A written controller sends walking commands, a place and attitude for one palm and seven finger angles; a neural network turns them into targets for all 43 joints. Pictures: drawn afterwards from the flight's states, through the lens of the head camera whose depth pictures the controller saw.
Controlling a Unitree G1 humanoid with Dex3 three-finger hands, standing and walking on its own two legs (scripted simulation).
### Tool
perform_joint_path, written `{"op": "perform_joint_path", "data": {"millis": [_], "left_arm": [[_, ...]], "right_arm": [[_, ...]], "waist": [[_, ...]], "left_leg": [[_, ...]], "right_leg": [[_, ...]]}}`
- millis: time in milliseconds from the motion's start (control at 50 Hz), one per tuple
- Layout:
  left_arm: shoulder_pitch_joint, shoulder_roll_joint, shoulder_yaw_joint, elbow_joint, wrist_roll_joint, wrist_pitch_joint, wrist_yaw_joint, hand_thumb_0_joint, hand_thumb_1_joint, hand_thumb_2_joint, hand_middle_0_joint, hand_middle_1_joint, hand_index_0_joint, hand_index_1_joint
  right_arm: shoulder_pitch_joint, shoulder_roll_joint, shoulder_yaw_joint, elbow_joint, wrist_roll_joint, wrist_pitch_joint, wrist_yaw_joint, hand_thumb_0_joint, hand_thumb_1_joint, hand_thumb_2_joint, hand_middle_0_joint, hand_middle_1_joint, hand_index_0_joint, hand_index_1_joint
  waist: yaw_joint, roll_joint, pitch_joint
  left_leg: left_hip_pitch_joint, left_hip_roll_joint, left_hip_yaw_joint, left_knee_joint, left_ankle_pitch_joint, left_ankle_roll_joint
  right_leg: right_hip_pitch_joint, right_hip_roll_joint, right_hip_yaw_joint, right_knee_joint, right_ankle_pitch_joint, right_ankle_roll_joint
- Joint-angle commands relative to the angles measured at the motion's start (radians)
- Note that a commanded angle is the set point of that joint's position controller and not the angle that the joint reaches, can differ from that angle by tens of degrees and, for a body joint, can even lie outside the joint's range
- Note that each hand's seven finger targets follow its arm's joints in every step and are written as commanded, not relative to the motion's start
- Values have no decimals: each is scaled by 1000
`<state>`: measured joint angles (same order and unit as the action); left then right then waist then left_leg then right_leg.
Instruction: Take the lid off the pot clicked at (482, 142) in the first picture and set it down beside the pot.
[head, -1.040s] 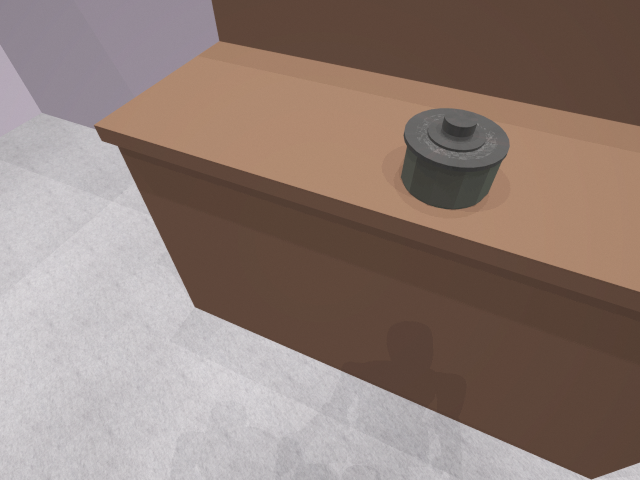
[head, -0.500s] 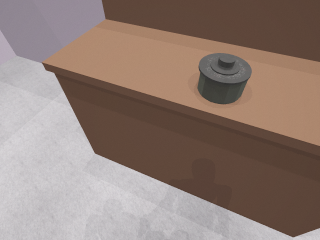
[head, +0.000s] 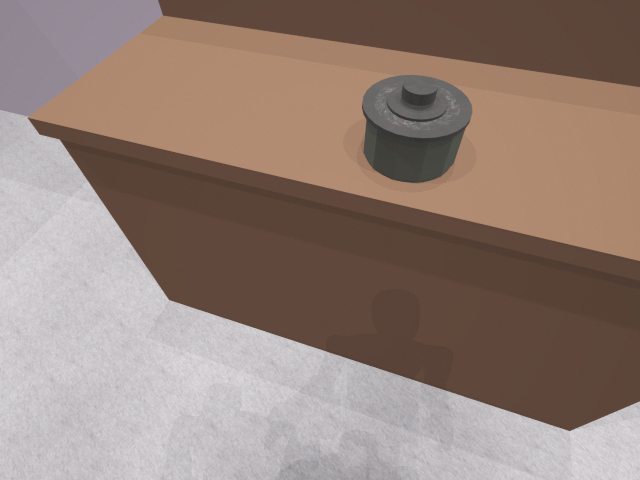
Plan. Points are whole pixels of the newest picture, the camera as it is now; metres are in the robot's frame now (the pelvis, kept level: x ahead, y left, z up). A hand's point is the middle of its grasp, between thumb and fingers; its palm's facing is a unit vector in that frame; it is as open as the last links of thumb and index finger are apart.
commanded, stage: turn to face it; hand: left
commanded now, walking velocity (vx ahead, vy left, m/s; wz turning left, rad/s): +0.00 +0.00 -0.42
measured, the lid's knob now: (419, 90) +0.62 -0.11 +0.14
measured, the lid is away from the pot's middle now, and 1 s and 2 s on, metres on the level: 0.00 0.00 0.00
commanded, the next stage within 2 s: take the last steps up to it in 0.48 s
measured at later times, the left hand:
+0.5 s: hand out of the picture +0.08 +0.21 -0.16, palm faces -0.08 -0.97 -0.23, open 7.4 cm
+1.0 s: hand (259, 447) +0.18 +0.11 -0.15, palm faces -0.38 -0.91 -0.14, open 7.4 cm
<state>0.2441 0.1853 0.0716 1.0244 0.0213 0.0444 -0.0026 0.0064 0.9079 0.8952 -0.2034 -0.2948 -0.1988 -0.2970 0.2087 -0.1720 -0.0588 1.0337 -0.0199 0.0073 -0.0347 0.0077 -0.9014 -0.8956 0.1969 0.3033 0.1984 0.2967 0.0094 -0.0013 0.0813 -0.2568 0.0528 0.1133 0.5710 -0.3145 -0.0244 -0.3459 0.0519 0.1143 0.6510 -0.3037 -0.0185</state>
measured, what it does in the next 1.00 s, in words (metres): steps on the spot, turning right: left foot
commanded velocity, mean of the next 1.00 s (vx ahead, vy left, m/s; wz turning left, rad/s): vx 0.08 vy -0.04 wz -0.22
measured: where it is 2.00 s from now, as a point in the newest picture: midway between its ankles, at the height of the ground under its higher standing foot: outside the picture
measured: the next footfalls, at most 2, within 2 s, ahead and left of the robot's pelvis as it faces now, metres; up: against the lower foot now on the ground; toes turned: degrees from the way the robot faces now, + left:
left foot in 0.52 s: +0.04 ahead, +0.13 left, +0.00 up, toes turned -12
right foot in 1.02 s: +0.02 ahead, -0.15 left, +0.00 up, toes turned -23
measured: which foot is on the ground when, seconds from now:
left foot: down 0.00-0.08, up 0.10-0.50, down 0.52-1.00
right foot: down 0.00-0.52, up 0.54-1.00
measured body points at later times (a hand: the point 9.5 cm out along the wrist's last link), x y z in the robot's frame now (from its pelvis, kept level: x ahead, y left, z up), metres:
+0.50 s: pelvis +0.00 +0.02 +0.01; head +0.04 +0.02 +0.46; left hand +0.09 +0.26 -0.14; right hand +0.07 -0.25 -0.12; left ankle +0.00 +0.13 -0.72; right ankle +0.02 -0.10 -0.73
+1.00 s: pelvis +0.02 -0.02 +0.01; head +0.06 -0.02 +0.46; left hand +0.20 +0.16 -0.14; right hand -0.15 -0.20 -0.13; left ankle +0.00 +0.13 -0.73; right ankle -0.02 -0.13 -0.72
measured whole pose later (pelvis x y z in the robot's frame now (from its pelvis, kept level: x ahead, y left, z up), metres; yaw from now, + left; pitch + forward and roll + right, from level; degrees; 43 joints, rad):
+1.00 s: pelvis +0.02 -0.02 +0.01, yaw -19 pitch +2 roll +0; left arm 0.13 0.19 0.06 0.95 0.02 0.03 -0.04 0.01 0.91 0.90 -0.20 -0.29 -0.19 -0.30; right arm 0.45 -0.16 -0.03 1.08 -0.04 -0.03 -0.03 0.01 -0.90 -0.90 0.20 0.30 0.20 0.30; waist -0.09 -0.02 0.05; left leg -0.16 0.09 0.11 0.45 -0.32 -0.04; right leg -0.31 -0.04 -0.06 0.55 -0.32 -0.01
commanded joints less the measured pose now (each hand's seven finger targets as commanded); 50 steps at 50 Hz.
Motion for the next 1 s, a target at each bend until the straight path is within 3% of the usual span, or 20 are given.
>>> {"op": "perform_joint_path", "data": {"millis": [0,20,40,60,80,140,180,340,440,460,500,520,540,580,620,720,840,900,960,980], "left_arm": [[89,78,25,-62,2,-18,-5,0,900,900,-200,-300,-200,-300],[124,96,30,-57,4,-23,-5,0,900,900,-200,-300,-200,-300],[141,165,42,-59,15,-33,4,0,900,900,-200,-300,-200,-300],[165,226,54,-66,9,-38,17,0,900,900,-200,-300,-200,-300],[165,216,52,-67,-2,-39,27,0,900,900,-200,-300,-200,-300],[30,172,46,-116,-4,-37,31,0,900,900,-200,-300,-200,-300],[29,164,45,-130,-2,-39,31,0,900,900,-200,-300,-200,-300],[68,196,49,-142,6,-30,31,0,900,900,-200,-300,-200,-300],[-4,200,49,-167,-1,-22,30,0,900,900,-200,-300,-200,-300],[-21,176,44,-180,-5,-21,28,0,900,900,-200,-300,-200,-300],[-12,111,28,-200,-5,-21,16,0,900,900,-200,-300,-200,-300],[-26,137,33,-194,3,-21,16,0,900,900,-200,-300,-200,-300],[-3,139,37,-175,10,-14,17,0,900,900,-200,-300,-200,-300],[20,132,36,-142,8,-14,2,0,900,900,-200,-300,-200,-300],[7,108,22,-140,5,-14,-10,0,900,900,-200,-300,-200,-300],[-86,90,8,-159,3,-14,-27,0,900,900,-200,-300,-200,-300],[-183,50,-12,-175,-1,-30,-37,0,900,900,-200,-300,-200,-300],[-146,33,-10,-154,-4,-38,-40,0,900,900,-200,-300,-200,-300],[26,67,7,-83,-1,-53,-30,0,900,900,-200,-300,-200,-300],[121,139,21,-49,4,-64,-15,0,900,900,-200,-300,-200,-300]], "right_arm": [[-28,-190,-46,-88,-3,-12,-10,0,-900,-900,200,300,200,300],[-52,-187,-46,-101,-1,-7,-8,0,-900,-900,200,300,200,300],[-47,-134,-41,-114,6,-2,-6,0,-900,-900,200,300,200,300],[-75,-99,-27,-144,7,2,-7,0,-900,-900,200,300,200,300],[-79,-121,-28,-140,7,8,-11,0,-900,-900,200,300,200,300],[-24,-125,-31,-116,6,7,-3,0,-900,-900,200,300,200,300],[-32,-118,-28,-116,5,10,0,0,-900,-900,200,300,200,300],[-83,-121,-19,-165,17,2,-6,0,-900,-900,200,300,200,300],[34,-120,-16,-145,22,-14,-11,0,-900,-900,200,300,200,300],[74,-141,-19,-137,20,-23,-15,0,-900,-900,200,300,200,300],[49,-255,-36,-168,-4,-17,-10,0,-900,-900,200,300,200,300],[30,-237,-25,-184,-11,-10,-7,0,-900,-900,200,300,200,300],[5,-188,-9,-183,-12,-16,-8,0,-900,-900,200,300,200,300],[-10,-157,6,-179,-12,-25,-14,0,-900,-900,200,300,200,300],[38,-161,6,-159,-10,-36,-13,0,-900,-900,200,300,200,300],[175,-162,4,-91,-11,-51,-17,0,-900,-900,200,300,200,300],[283,-164,-4,-23,-18,-59,-17,0,-900,-900,200,300,200,300],[266,-176,-11,-9,-20,-55,-13,0,-900,-900,200,300,200,300],[239,-148,-8,8,-9,-49,-7,0,-900,-900,200,300,200,300],[233,-94,5,3,6,-52,1,0,-900,-900,200,300,200,300]], "waist": [[33,140,-74],[55,70,-68],[57,-177,-81],[72,-344,-60],[65,-264,-69],[-7,-101,-103],[-4,-100,-148],[27,-152,-162],[-30,-139,-165],[-49,-88,-170],[-36,275,-95],[-34,184,-61],[-9,201,-37],[9,108,-53],[-6,98,-93],[-57,122,-44],[-101,150,-33],[-79,176,-63],[10,66,-119],[48,-93,-170]], "left_leg": [[28,250,-151,-126,181,140],[-24,195,-87,-4,164,100],[-143,65,16,209,11,27],[-305,-55,-32,415,-288,-11],[-302,-36,-162,518,-280,-3],[-294,0,-166,558,-152,-12],[-257,-12,-148,507,-114,-21],[-166,-49,-140,238,-126,-19],[85,-64,-137,-119,48,5],[207,-13,-172,-200,96,26],[245,337,-524,-333,206,170],[122,369,-508,-314,253,224],[35,323,-478,-328,273,229],[69,220,-319,-301,357,194],[155,187,-251,-301,352,179],[234,243,-270,-340,275,207],[238,265,-237,-322,360,205],[165,249,-204,-290,307,179],[-27,152,-108,-111,143,95],[-239,88,-19,74,-35,50]], "right_leg": [[14,-33,-69,38,-41,2],[70,-55,-14,-77,98,-13],[138,-183,234,-212,257,-62],[180,-337,530,-333,442,-150],[173,-338,527,-352,474,-178],[190,-251,379,-290,424,-196],[219,-209,315,-283,430,-174],[259,-204,357,-290,471,-178],[118,-156,342,-249,365,-107],[23,-104,290,-191,268,-67],[-265,69,24,162,-237,28],[-231,7,14,317,-237,41],[-202,-7,28,395,-204,49],[-207,-15,-5,497,-97,53],[-237,-30,-38,489,-45,61],[-307,-90,-63,365,-35,59],[-205,-108,-142,115,-104,32],[-56,-83,-183,-13,-98,14],[315,-62,-203,-250,89,-7],[549,-231,-20,-306,49,-61]]}}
